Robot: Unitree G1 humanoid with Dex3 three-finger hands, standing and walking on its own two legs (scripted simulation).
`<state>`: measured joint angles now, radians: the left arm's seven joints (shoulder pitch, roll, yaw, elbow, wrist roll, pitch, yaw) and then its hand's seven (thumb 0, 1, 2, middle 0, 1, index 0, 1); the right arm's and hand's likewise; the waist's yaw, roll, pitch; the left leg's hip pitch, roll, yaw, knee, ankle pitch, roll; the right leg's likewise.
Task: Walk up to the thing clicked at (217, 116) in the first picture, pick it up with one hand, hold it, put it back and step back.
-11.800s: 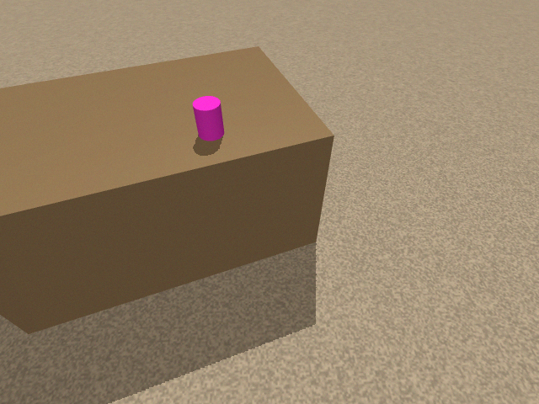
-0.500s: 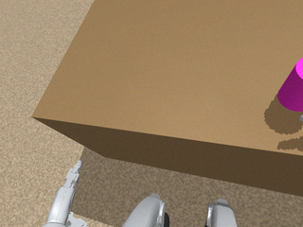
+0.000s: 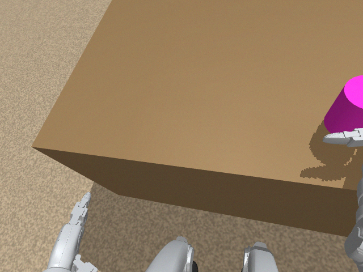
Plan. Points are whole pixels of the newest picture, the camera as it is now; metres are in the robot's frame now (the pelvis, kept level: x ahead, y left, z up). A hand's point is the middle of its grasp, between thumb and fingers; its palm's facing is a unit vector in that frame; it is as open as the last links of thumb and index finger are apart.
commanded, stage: close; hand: right
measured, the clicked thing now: (356, 109) +0.50 -0.28 -0.01
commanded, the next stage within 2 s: settle in 0.54 s
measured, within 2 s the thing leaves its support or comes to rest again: leaves its support in 1.04 s
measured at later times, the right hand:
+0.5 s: hand (362, 108) +0.49 -0.28 +0.02, palm faces +0.35 +0.94 +0.00, open 11.7 cm
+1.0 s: hand (360, 110) +0.48 -0.27 +0.02, palm faces +0.34 +0.94 -0.01, open 11.4 cm
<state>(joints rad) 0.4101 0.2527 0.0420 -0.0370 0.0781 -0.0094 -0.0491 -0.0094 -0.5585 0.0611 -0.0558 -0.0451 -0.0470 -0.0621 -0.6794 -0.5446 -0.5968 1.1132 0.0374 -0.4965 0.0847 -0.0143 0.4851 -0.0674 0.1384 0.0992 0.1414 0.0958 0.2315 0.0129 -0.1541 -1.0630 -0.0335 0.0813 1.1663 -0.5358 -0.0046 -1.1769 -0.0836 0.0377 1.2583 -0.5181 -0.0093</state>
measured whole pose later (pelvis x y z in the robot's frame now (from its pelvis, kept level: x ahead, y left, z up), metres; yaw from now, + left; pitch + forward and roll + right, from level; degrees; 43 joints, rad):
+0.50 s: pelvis -0.01 -0.01 +0.00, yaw +0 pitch +25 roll +6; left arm 0.40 0.25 0.04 -0.07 0.08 0.01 -0.05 -0.01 -0.53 0.05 -0.05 -0.05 -0.05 -0.06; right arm -0.75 -0.59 -0.58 1.17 0.01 -0.48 0.04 -0.01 0.42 -0.50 0.73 0.65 0.79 0.66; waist 0.26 0.01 -0.15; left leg -1.07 -0.03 0.08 1.16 -0.52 -0.01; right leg -1.19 -0.08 0.04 1.25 -0.50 -0.02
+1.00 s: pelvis -0.01 +0.00 +0.01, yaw +0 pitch +24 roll +6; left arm 0.40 0.27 0.06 -0.03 0.07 0.00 -0.05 -0.01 -0.53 0.06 -0.06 -0.05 -0.06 -0.06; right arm -0.72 -0.56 -0.57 1.14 0.00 -0.46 0.03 0.01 0.54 -1.01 0.60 0.95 0.65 0.97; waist 0.24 0.01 -0.14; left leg -1.03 -0.03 0.07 1.13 -0.51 -0.01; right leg -1.14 -0.08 0.03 1.22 -0.49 -0.02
